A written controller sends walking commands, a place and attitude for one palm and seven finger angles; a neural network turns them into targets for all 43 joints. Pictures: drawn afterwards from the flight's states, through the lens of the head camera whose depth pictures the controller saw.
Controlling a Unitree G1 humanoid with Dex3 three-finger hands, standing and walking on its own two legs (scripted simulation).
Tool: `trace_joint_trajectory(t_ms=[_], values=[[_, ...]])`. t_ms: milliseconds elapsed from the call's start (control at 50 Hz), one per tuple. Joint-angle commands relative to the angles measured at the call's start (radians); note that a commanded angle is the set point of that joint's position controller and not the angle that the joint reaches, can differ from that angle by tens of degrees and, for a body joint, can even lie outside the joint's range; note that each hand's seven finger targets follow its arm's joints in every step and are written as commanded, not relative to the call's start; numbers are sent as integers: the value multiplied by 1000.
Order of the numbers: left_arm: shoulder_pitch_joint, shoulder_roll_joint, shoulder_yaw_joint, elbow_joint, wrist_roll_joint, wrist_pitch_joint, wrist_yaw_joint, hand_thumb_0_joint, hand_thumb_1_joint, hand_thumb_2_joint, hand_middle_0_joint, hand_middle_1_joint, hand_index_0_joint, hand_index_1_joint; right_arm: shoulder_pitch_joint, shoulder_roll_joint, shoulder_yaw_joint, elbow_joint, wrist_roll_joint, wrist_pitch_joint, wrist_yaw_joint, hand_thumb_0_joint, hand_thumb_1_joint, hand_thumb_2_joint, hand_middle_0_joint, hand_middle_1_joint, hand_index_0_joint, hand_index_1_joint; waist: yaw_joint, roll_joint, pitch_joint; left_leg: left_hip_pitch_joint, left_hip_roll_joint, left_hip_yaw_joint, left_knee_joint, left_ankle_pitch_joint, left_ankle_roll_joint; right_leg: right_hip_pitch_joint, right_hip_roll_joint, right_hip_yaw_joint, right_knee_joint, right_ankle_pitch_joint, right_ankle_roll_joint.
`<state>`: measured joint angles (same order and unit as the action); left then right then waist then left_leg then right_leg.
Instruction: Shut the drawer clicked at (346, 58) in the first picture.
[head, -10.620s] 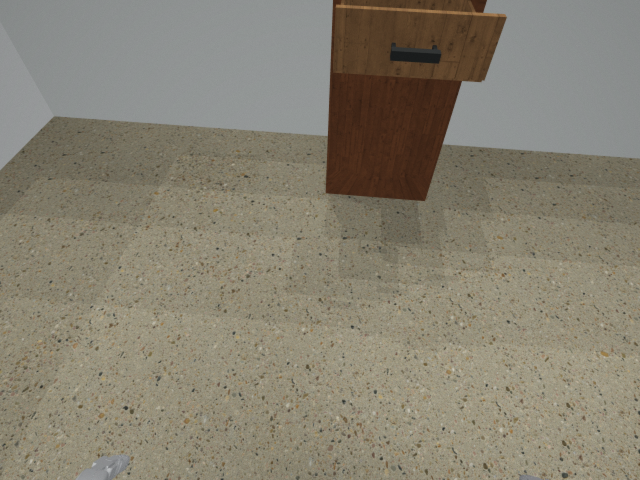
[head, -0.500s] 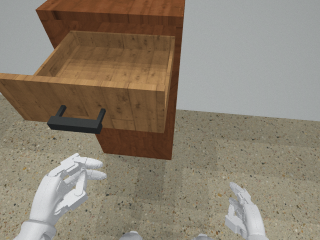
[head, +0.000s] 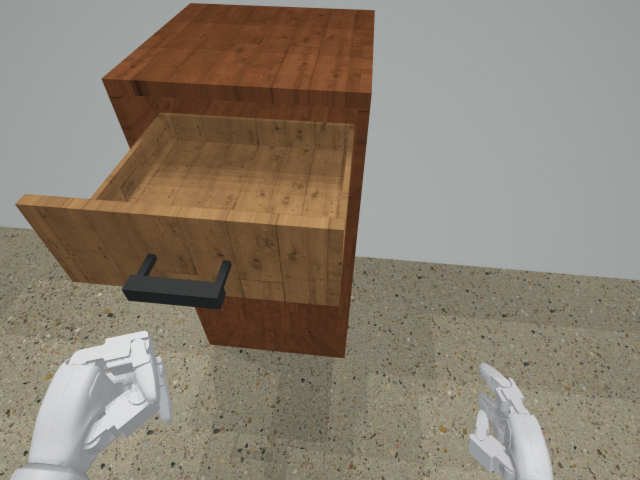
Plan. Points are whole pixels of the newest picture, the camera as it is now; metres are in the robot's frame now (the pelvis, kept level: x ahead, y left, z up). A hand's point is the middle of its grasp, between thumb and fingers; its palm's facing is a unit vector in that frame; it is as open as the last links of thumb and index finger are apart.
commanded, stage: raise the hand and make a fist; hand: left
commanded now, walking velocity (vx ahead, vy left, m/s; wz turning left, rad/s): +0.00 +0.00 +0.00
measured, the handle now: (181, 278) +0.34 +0.22 +0.08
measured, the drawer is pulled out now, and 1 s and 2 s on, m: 0.29 0.29 0.29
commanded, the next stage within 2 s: bring the fist close to the handle in 0.72 s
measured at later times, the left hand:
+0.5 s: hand (129, 377) +0.17 +0.18 +0.17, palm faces +0.06 -0.99 -0.12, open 3.3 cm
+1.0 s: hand (131, 379) +0.17 +0.19 +0.15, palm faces +0.08 -0.99 -0.10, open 3.3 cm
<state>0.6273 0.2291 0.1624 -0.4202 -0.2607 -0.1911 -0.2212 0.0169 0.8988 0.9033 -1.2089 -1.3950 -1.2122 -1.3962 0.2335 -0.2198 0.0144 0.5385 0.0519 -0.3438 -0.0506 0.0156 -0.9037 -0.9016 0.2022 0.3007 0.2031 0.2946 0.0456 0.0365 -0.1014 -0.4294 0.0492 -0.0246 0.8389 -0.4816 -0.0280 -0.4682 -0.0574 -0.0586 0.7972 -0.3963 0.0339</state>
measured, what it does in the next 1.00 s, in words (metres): stands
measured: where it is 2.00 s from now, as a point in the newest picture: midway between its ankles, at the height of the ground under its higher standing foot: outside the picture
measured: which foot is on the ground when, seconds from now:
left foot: down 0.00-1.00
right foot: down 0.00-1.00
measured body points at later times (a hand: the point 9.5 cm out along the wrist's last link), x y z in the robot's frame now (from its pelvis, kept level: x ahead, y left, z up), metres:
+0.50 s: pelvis +0.01 -0.01 +0.02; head -0.03 -0.03 +0.47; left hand +0.16 +0.24 +0.17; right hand +0.21 -0.22 -0.03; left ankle -0.03 +0.13 -0.70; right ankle +0.01 -0.14 -0.70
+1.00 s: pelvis +0.00 -0.02 +0.02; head -0.03 -0.04 +0.47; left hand +0.16 +0.24 +0.16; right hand +0.20 -0.23 -0.03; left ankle -0.03 +0.13 -0.70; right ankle +0.01 -0.14 -0.70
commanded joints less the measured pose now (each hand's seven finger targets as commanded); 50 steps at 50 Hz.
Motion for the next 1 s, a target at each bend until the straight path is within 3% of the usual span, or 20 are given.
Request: trace_joint_trajectory(t_ms=[0, 60, 80, 120, 160, 220, 260, 400, 460, 520, 560, 680, 720, 760, 840, 860, 880, 900, 920, 980], values=[[-42, 102, 79, -254, -18, 2, 2, 0, 900, 900, -1400, -1600, -1400, -1600, -93, -102, -21, -167, 9, -53, -11, 0, -900, -900, 200, 300, 200, 300, 5, 16, -36, 28, -43, 14, -191, 318, 32, 119, 68, -54, -120, 251, -42], [-59, 103, 67, -302, -12, 39, -1, 0, 900, 900, -1400, -1600, -1400, -1600, -110, -101, -7, -165, 7, -58, -11, 0, -900, -900, 200, 300, 200, 300, 6, 47, -36, 59, -42, 14, -205, 341, 32, 146, 65, -56, -135, 276, -42], [-62, 102, 69, -301, -14, 52, -2, 0, 900, 900, -1400, -1600, -1400, -1600, -95, -95, -4, -164, 7, -58, -11, 0, -900, -900, 200, 300, 200, 300, 6, 29, -44, 73, -42, 13, -211, 351, 33, 150, 66, -57, -144, 290, -41], [-67, 135, 115, -296, -23, 73, -4, 0, 900, 900, -1400, -1600, -1400, -1600, -107, -95, -2, -160, 11, -58, -16, 0, -900, -900, 200, 300, 200, 300, 13, -7, -37, 77, -41, 13, -224, 339, 31, 165, 67, -57, -159, 290, -40], [-87, 133, 116, -309, -29, 91, -9, 0, 900, 900, -1400, -1600, -1400, -1600, -130, -98, 8, -158, 13, -61, -18, 0, -900, -900, 200, 300, 200, 300, 16, 35, -21, 87, -43, 16, -236, 321, 31, 173, 67, -53, -175, 274, -41], [-116, 151, 149, -303, -44, 115, -15, 0, 900, 900, -1400, -1600, -1400, -1600, -122, -95, 12, -148, 18, -71, -27, 0, -900, -900, 200, 300, 200, 300, 17, -5, -15, 108, -41, 13, -257, 326, 30, 188, 67, -57, -197, 279, -39], [-133, 171, 176, -322, -55, 127, -21, 0, 900, 900, -1400, -1600, -1400, -1600, -142, -100, 19, -148, 20, -81, -29, 0, -900, -900, 200, 300, 200, 300, 26, 25, -28, 124, -44, 14, -266, 326, 30, 210, 67, -52, -208, 279, -41], [-93, 143, 174, -255, -85, 167, -58, 0, 900, 900, -1400, -1600, -1400, -1600, -139, -103, 15, -132, 29, -105, -33, 0, -900, -900, 200, 300, 200, 300, 31, -28, 6, 139, -48, 25, -286, 336, 33, 222, 68, -45, -240, 309, -35], [-108, 173, 202, -276, -77, 157, -46, 0, 900, 900, -1400, -1600, -1400, -1600, -152, -106, 15, -127, 26, -113, -33, 0, -900, -900, 200, 300, 200, 300, 36, 1, 19, 139, -49, 30, -291, 309, 34, 224, 67, -34, -259, 269, -35], [-105, 171, 203, -297, -69, 121, -33, 0, 900, 900, -1400, -1600, -1400, -1600, -130, -101, 8, -124, 23, -128, -34, 0, -900, -900, 200, 300, 200, 300, 35, -9, 0, 154, -50, 34, -290, 320, 36, 227, 66, -37, -256, 275, -33], [-119, 177, 205, -312, -70, 99, -26, 0, 900, 900, -1400, -1600, -1400, -1600, -141, -106, 9, -118, 20, -139, -34, 0, -900, -900, 200, 300, 200, 300, 34, 28, -3, 157, -52, 37, -284, 304, 37, 227, 64, -27, -262, 261, -34], [-154, 187, 226, -216, -82, 99, -40, 0, 900, 900, -1400, -1600, -1400, -1600, -133, -108, 8, -100, 26, -150, -50, 0, -900, -900, 200, 300, 200, 300, 29, -8, 52, 141, -49, 39, -292, 252, 39, 200, 60, -1, -303, 177, -30], [-174, 209, 251, -190, -90, 104, -52, 0, 900, 900, -1400, -1600, -1400, -1600, -132, -113, 6, -95, 26, -156, -56, 0, -900, -900, 200, 300, 200, 300, 30, -22, 36, 146, -49, 37, -289, 256, 40, 207, 59, 7, -306, 176, -27], [-171, 204, 253, -199, -96, 104, -66, 0, 900, 900, -1400, -1600, -1400, -1600, -148, -116, 9, -95, 24, -164, -56, 0, -900, -900, 200, 300, 200, 300, 34, 6, 18, 159, -50, 39, -285, 270, 42, 221, 56, 14, -307, 196, -28], [-194, 185, 238, -144, -107, 106, -87, 0, 900, 900, -1400, -1600, -1400, -1600, -134, -119, 8, -86, 22, -175, -59, 0, -900, -900, 200, 300, 200, 300, 27, -29, 18, 159, -51, 37, -284, 282, 41, 214, 56, 11, -298, 223, -24], [-193, 191, 249, -124, -104, 102, -84, 0, 900, 900, -1400, -1600, -1400, -1600, -139, -124, 6, -73, 20, -172, -58, 0, -900, -900, 200, 300, 200, 300, 27, -32, 25, 152, -50, 39, -283, 281, 40, 220, 57, 13, -304, 213, -25], [-190, 155, 210, -112, -102, 99, -89, 0, 900, 900, -1400, -1600, -1400, -1600, -131, -119, 6, -75, 19, -171, -56, 0, -900, -900, 200, 300, 200, 300, 21, -46, 45, 146, -51, 39, -286, 279, 41, 205, 56, 9, -303, 213, -23], [-198, 161, 215, -102, -99, 94, -88, 0, 900, 900, -1400, -1600, -1400, -1600, -127, -122, 1, -72, 18, -170, -55, 0, -900, -900, 200, 300, 200, 300, 20, -52, 38, 145, -51, 39, -285, 282, 41, 205, 57, 5, -296, 221, -23], [-209, 155, 196, -119, -92, 87, -88, 0, 900, 900, -1400, -1600, -1400, -1600, -127, -123, 1, -76, 16, -171, -52, 0, -900, -900, 200, 300, 200, 300, 19, -20, 32, 149, -54, 40, -283, 287, 41, 204, 55, 3, -287, 232, -24], [-236, 173, 203, -117, -71, 69, -67, 0, 900, 900, -1400, -1600, -1400, -1600, -122, -121, -2, -71, 10, -164, -51, 0, -900, -900, 200, 300, 200, 300, 17, -35, 30, 135, -52, 38, -283, 275, 41, 198, 53, 3, -287, 200, -25]])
